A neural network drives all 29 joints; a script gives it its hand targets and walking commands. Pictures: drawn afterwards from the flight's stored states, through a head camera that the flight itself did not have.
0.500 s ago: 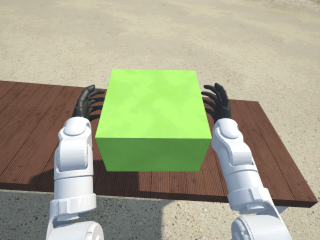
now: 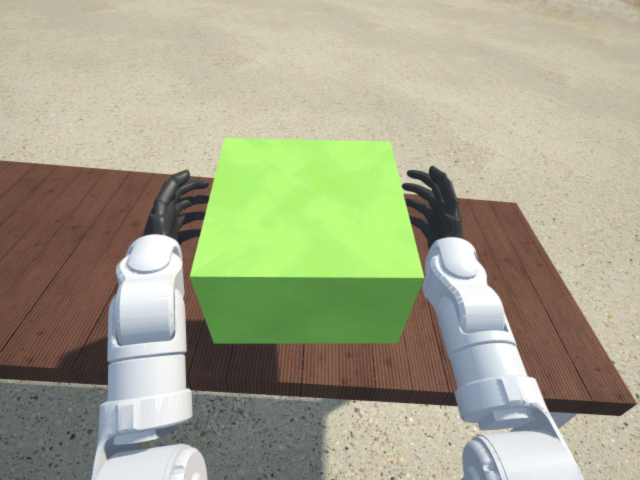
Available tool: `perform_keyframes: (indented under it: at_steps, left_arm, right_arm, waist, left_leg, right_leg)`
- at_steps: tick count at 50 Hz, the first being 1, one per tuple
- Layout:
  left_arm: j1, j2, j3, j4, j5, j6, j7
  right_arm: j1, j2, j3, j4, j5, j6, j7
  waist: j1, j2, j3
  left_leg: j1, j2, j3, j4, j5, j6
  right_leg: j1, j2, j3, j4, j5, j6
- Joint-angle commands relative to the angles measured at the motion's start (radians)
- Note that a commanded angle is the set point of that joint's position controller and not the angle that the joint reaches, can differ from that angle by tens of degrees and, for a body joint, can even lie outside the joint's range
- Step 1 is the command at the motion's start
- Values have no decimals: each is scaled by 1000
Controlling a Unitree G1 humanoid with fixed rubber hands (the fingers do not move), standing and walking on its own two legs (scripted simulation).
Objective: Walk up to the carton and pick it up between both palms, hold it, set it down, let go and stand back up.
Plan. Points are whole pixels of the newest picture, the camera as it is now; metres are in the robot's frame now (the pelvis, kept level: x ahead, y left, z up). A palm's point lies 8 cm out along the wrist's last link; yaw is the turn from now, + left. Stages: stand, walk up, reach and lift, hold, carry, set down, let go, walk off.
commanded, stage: hold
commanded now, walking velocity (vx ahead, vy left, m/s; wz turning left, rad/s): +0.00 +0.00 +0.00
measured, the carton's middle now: (307, 236) +0.41 +0.00 +0.13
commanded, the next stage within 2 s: none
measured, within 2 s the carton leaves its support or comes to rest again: neither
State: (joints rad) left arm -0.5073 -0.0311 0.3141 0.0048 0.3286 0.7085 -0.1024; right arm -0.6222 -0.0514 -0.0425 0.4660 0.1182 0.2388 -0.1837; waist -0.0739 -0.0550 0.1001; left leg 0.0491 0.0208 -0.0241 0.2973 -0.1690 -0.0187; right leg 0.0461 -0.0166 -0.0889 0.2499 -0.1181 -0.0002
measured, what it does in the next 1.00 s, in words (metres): stands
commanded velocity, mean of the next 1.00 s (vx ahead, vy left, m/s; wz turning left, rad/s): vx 0.00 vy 0.00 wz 0.00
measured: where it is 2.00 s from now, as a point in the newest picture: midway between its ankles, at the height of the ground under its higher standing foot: outside the picture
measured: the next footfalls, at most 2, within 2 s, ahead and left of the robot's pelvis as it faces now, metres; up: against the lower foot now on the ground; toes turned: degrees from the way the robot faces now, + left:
none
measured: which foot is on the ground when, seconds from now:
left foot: down 0.00-1.00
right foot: down 0.00-1.00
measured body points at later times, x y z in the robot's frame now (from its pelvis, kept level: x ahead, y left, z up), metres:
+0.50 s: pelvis +0.00 +0.00 +0.00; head -0.03 +0.02 +0.45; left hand +0.36 +0.17 +0.17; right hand +0.37 -0.16 +0.18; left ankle +0.01 +0.13 -0.75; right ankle +0.03 -0.12 -0.75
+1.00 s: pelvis +0.00 +0.00 +0.00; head -0.03 +0.03 +0.45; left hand +0.37 +0.17 +0.16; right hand +0.37 -0.16 +0.18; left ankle +0.01 +0.13 -0.75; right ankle +0.03 -0.12 -0.75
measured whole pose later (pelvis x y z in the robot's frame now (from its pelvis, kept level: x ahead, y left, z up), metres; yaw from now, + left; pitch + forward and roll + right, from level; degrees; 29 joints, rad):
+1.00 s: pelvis +0.00 +0.00 +0.00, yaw +0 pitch -9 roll -1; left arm -0.51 -0.03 0.31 0.04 0.32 0.68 -0.09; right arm -0.62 -0.05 -0.05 0.48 0.11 0.21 -0.18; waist -0.08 -0.06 0.09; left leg 0.03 0.02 -0.03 0.31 -0.17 -0.02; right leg 0.03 -0.02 -0.09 0.25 -0.11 0.00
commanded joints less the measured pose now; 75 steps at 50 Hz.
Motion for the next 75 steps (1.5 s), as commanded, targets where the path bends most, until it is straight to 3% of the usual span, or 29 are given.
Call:
perform_keyframes:
  at_steps: [1,23,26,30,42,75]
  left_arm:
    - [-597,-385,-435,-138,-144,-78,-124]
    - [-602,-384,-432,-133,-143,-79,-126]
    - [-621,-394,-412,-82,-141,-95,-131]
    - [-616,-400,-428,-88,-143,-105,-123]
    - [-607,-410,-446,-102,-146,-106,-108]
    - [-627,-406,-424,-73,-141,-109,-114]
  right_arm:
    - [-571,466,343,-247,60,-53,148]
    - [-572,468,340,-242,57,-52,148]
    - [-573,491,321,-226,23,-60,149]
    - [-570,487,336,-230,34,-73,147]
    - [-569,474,339,-233,41,-84,154]
    - [-584,487,329,-212,31,-84,153]
  waist:
    - [-6,64,-379]
    - [-7,63,-378]
    - [-16,39,-363]
    - [-19,58,-392]
    - [-16,69,-400]
    - [-14,54,-395]
  left_leg:
    - [-33,-66,84,-27,258,-16]
    - [-35,-66,85,-29,249,-15]
    - [-89,-72,83,-48,169,-1]
    - [-54,-71,76,-25,238,-14]
    - [-26,-62,70,-15,280,-23]
    - [-53,-69,75,-29,228,-10]
  right_leg:
    - [179,58,-31,9,137,21]
    - [178,57,-31,9,133,21]
    - [187,45,-29,8,129,26]
    - [189,50,-34,13,171,24]
    - [163,59,-37,11,155,16]
    - [179,51,-33,10,154,24]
